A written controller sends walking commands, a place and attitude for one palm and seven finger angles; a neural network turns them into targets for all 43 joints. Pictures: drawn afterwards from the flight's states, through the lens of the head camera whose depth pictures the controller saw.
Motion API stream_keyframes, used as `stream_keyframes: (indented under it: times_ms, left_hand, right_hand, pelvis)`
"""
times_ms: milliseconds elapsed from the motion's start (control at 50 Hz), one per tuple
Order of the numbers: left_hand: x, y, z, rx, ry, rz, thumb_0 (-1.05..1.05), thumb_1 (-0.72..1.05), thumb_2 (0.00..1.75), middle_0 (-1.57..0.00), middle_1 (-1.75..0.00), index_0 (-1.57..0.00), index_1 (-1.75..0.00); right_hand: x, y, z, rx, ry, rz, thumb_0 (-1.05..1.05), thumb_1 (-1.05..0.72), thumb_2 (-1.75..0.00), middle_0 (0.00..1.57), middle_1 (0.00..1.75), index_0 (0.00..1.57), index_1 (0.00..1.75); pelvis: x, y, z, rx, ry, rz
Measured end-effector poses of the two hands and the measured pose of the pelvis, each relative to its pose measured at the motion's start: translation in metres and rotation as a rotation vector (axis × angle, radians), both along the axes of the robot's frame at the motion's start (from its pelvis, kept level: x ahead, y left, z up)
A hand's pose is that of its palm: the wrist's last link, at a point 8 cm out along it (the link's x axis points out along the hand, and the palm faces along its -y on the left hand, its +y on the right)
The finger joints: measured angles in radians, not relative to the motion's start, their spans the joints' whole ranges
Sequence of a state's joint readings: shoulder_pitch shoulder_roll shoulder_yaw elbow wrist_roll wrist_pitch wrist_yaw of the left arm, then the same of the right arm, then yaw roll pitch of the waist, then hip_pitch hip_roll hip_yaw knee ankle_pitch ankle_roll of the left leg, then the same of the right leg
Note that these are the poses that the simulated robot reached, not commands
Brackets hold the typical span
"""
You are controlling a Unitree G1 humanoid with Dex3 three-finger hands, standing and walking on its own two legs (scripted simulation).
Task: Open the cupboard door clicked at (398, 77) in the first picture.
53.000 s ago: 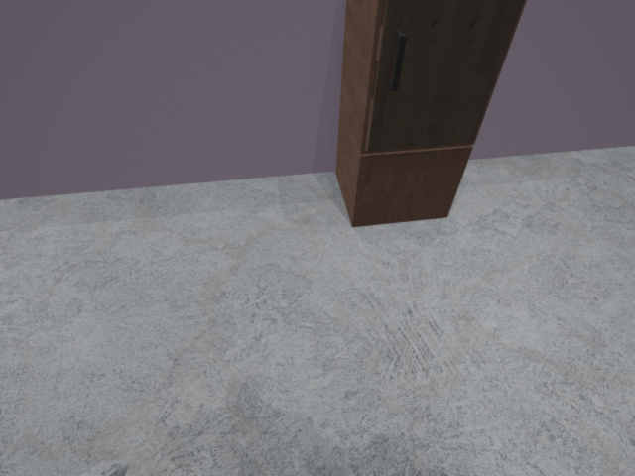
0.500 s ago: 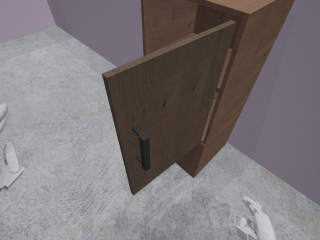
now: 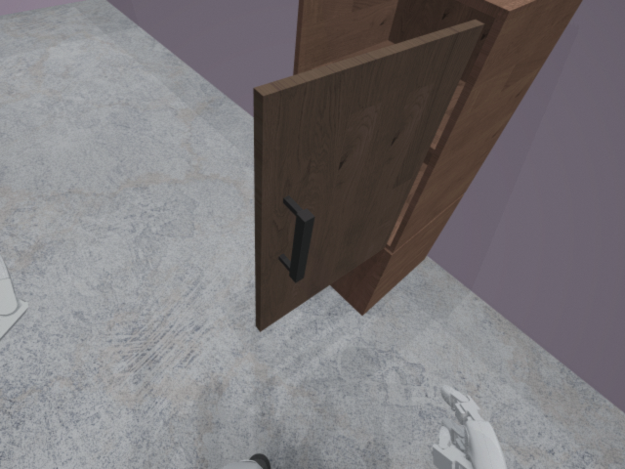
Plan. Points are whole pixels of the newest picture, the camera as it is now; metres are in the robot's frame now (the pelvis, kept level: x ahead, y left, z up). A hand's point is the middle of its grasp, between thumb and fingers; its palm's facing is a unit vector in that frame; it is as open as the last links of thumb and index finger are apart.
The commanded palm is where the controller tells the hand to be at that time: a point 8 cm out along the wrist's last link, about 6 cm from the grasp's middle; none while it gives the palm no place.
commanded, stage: step back with the hand held close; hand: left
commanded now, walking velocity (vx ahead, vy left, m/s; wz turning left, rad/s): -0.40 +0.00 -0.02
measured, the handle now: (293, 241) +0.44 +0.07 -0.01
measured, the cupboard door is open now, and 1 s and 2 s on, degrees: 86 86 86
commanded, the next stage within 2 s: stop stepping back and stand still in 0.04 s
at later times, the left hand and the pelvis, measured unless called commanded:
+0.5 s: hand (50, 412) +0.13 +0.23 +0.15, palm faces +0.38 -0.81 -0.44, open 7.4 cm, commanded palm +0.06 +0.26 +0.18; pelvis -0.10 -0.03 -0.02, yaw -4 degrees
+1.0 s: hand out of the picture +0.05 +0.23 +0.15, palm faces +0.35 -0.82 -0.45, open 7.4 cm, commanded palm -0.01 +0.27 +0.18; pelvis -0.16 -0.02 +0.00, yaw -4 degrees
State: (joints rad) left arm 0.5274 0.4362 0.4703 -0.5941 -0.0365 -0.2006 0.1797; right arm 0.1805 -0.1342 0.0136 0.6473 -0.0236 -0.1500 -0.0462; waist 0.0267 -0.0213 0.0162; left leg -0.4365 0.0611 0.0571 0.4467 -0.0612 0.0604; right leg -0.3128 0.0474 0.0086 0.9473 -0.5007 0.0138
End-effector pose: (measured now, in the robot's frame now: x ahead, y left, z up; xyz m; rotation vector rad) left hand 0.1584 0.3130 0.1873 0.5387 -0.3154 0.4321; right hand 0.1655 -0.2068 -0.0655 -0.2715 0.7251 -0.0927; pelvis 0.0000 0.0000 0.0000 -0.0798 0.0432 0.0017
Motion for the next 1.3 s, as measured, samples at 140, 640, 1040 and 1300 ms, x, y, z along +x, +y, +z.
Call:
stream_keyframes:
  times_ms: [140, 640, 1040, 1300]
  left_hand:
    - [-0.011, -0.039, -0.007, -0.031, 0.041, -0.129, 0.02, 0.89, 0.9, -0.21, -0.3, -0.21, -0.3]
    - [-0.109, -0.079, -0.005, 0.067, 0.094, -0.173, 0.02, 0.89, 0.89, -0.21, -0.3, -0.21, -0.3]
    - [-0.147, -0.048, -0.013, -0.004, 0.106, -0.115, 0.02, 0.89, 0.89, -0.21, -0.3, -0.21, -0.3]
    - [-0.172, -0.016, -0.026, -0.051, 0.151, -0.017, 0.02, 0.89, 0.89, -0.21, -0.3, -0.21, -0.3]
  right_hand:
    - [-0.026, -0.014, 0.004, 0.018, -0.052, 0.009, 0.01, -0.9, -0.9, 0.2, 0.3, 0.2, 0.3]
    - [-0.191, -0.075, -0.024, 0.037, -0.002, -0.18, 0.01, -0.91, -0.9, 0.2, 0.3, 0.2, 0.3]
    - [-0.183, -0.046, 0.002, 0.011, -0.089, -0.101, 0.01, -0.91, -0.9, 0.2, 0.3, 0.2, 0.3]
    - [-0.21, -0.029, -0.005, 0.019, -0.035, -0.093, 0.01, -0.91, -0.9, 0.2, 0.3, 0.2, 0.3]
  pelvis:
    - [-0.045, -0.018, -0.002, 0.018, 0.049, -0.037]
    - [-0.133, -0.038, -0.012, 0.085, -0.078, -0.053]
    - [-0.167, -0.016, -0.001, 0.079, -0.079, -0.063]
    - [-0.184, -0.001, 0.001, 0.06, -0.069, -0.06]
